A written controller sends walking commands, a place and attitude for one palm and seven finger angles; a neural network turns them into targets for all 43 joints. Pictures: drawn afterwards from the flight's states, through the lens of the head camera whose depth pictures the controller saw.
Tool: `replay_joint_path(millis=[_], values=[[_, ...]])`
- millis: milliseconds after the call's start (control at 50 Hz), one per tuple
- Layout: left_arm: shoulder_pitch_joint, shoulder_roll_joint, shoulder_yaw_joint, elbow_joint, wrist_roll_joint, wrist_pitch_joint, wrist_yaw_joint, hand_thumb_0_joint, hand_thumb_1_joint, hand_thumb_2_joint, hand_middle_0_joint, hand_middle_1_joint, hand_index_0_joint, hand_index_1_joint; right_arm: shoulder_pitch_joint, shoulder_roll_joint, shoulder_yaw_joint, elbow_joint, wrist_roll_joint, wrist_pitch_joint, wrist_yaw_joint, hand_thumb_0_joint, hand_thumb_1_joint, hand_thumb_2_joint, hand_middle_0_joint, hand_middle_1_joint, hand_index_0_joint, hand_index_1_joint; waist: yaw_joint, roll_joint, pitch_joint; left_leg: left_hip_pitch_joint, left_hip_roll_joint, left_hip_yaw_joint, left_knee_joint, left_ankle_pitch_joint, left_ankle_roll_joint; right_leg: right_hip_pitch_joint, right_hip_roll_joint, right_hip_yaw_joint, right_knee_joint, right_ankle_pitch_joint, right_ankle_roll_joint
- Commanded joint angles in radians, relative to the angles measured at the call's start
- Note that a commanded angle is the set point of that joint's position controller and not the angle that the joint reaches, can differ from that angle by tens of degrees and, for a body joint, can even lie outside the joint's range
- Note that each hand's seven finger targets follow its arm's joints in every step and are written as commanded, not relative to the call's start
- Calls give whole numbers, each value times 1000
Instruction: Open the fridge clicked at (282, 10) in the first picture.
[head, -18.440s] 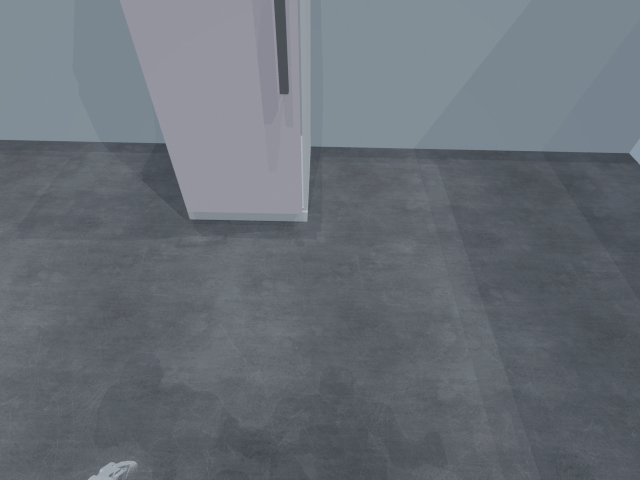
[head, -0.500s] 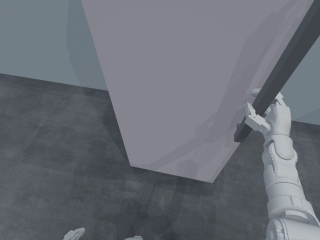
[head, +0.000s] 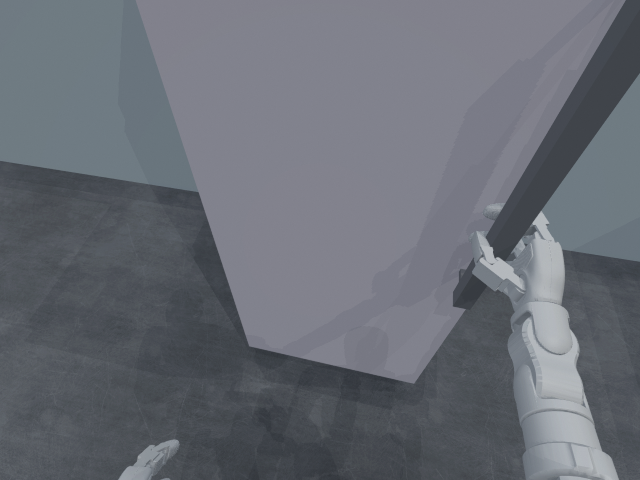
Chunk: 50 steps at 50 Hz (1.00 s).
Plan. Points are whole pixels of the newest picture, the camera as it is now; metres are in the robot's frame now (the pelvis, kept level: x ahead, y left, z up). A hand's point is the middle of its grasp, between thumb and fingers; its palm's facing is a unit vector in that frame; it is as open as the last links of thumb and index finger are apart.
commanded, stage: pull the door a little, standing still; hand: right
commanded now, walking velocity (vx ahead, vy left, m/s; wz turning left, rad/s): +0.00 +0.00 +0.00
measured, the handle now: (521, 192) +0.44 -0.19 +0.15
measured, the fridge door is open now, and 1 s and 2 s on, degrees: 2 38 77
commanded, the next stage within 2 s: walk backward, drawing the door open in 0.08 s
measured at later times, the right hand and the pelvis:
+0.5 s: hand (451, 368) +0.24 -0.10 +0.08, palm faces +0.01 +0.99 -0.14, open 6.5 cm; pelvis -0.02 +0.01 +0.02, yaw -1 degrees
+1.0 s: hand (358, 468) +0.15 -0.01 +0.08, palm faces +0.19 +0.97 -0.16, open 6.6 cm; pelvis -0.11 +0.13 +0.01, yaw -10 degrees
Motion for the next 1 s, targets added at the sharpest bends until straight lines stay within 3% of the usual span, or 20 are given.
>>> replay_joint_path(millis=[0,80,140,160,180,200,220,280,340,380,440,560,680,740,800,860,900,940,960,980], values=[[-5,122,51,-146,-8,-44,1,0,900,900,-200,-300,-200,-300,-2,-92,31,-383,3,-89,43,0,-900,-900,450,1400,450,1400,-64,7,-355,306,1,8,-5,680,5,198,-5,42,-41,761,6],[-47,109,43,-182,-9,-55,-4,0,900,900,-200,-300,-200,-300,226,-52,68,-564,12,-78,38,0,-900,-900,450,1400,450,1400,-83,13,-318,344,6,13,-19,700,5,214,-7,37,-63,772,5],[-83,108,39,-200,-9,-62,1,0,900,900,-200,-300,-200,-300,326,-28,102,-670,11,-58,23,0,-900,-900,450,1400,450,1400,-70,44,-248,336,7,20,-39,645,3,202,-5,38,-76,681,2],[-96,109,37,-195,-11,-64,7,0,900,900,-200,-300,-200,-300,258,-57,86,-709,4,-53,8,0,-900,-900,450,1400,450,1400,-56,32,-221,314,6,19,-43,618,2,198,-4,44,-82,638,4],[-101,113,34,-153,-30,-47,63,0,900,900,-200,-300,-200,-300,-68,-286,21,-764,-103,-63,-48,0,-900,-900,450,1400,450,1400,-9,35,-246,366,92,-120,-171,635,4,304,-8,25,-113,437,-22],[-109,94,31,-138,-15,-39,93,0,900,900,-200,-300,-200,-300,62,-169,74,-659,-104,-41,-72,0,-900,-900,450,1400,450,1400,-2,60,-170,352,127,-109,-211,615,10,302,0,36,-129,369,-22],[-120,89,27,-144,-11,-37,103,0,900,900,-200,-300,-200,-300,159,-98,132,-647,-111,-21,-77,0,-900,-900,450,1400,450,1400,-3,87,-155,359,134,-105,-199,670,6,306,-4,41,-141,396,-22],[-148,98,17,-147,-3,-16,121,0,900,900,-200,-300,-200,-300,258,-61,199,-646,-132,15,-80,0,-900,-900,450,1400,450,1400,4,-25,-131,315,104,-29,-138,696,-15,413,-57,69,-188,718,-25],[-168,98,11,-160,13,3,116,0,900,900,-200,-300,-200,-300,291,-39,234,-683,-145,39,-87,0,-900,-900,450,1400,450,1400,10,-60,-117,243,59,12,-95,480,-32,511,-122,142,-218,1021,-24],[-185,87,8,-169,27,13,106,0,900,900,-200,-300,-200,-300,319,-15,250,-686,-154,55,-95,0,-900,-900,450,1400,450,1400,7,-62,-92,204,39,17,-90,291,-36,528,-157,167,-253,1077,-26],[-216,84,4,-179,38,23,104,0,900,900,-200,-300,-200,-300,324,-12,255,-694,-163,73,-108,0,-900,-900,450,1400,450,1400,-3,-47,-43,247,40,19,-120,234,-31,423,-156,178,-309,876,-27],[-230,75,15,-177,41,15,108,0,900,900,-200,-300,-200,-300,368,-10,249,-701,-177,83,-111,0,-900,-900,450,1400,450,1400,-1,23,-51,354,64,-2,-216,396,-29,277,-120,173,-324,539,-35],[-237,65,26,-153,34,-19,119,0,900,900,-200,-300,-200,-300,348,-6,266,-718,-182,80,-108,0,-900,-900,450,1400,450,1400,14,-12,-58,330,56,-16,-245,221,-26,228,-107,198,-377,253,-44],[-246,56,30,-135,30,-35,122,0,900,900,-200,-300,-200,-300,329,-15,265,-741,-185,83,-112,0,-900,-900,450,1400,450,1400,17,17,-46,321,72,-31,-302,129,-24,205,-76,174,-354,184,-31],[-240,33,32,-110,23,-53,122,0,900,900,-200,-300,-200,-300,338,-24,254,-750,-186,92,-119,0,-900,-900,450,1400,450,1400,18,108,-47,279,123,-40,-387,43,-23,239,-13,83,-236,180,-8],[-247,18,32,-87,15,-79,126,0,900,900,-200,-300,-200,-300,331,-15,249,-754,-194,98,-129,0,-900,-900,450,1400,450,1400,-3,214,-13,255,202,-47,-491,-28,-13,159,40,2,72,41,18],[-236,20,34,-62,19,-92,127,0,900,900,-200,-300,-200,-300,324,-13,243,-737,-208,100,-132,0,-900,-900,450,1400,450,1400,-3,205,3,191,221,19,-521,-29,-48,162,33,-38,263,-23,23],[-191,12,33,-27,11,-112,126,0,900,900,-200,-300,-200,-300,277,-6,256,-727,-217,100,-123,0,-900,-900,450,1400,450,1400,42,167,42,62,108,173,-488,77,-200,333,20,-82,141,-26,16],[-143,7,29,-14,1,-130,131,0,900,900,-200,-300,-200,-300,250,5,279,-744,-213,94,-121,0,-900,-900,450,1400,450,1400,81,117,94,-45,4,255,-345,144,-276,481,-7,-58,-91,17,-10],[-106,42,35,-5,-1,-150,138,0,900,900,-200,-300,-200,-300,223,41,319,-758,-196,95,-111,0,-900,-900,450,1400,450,1400,142,-181,127,-120,-120,250,238,143,-294,530,-152,212,-604,123,-100]])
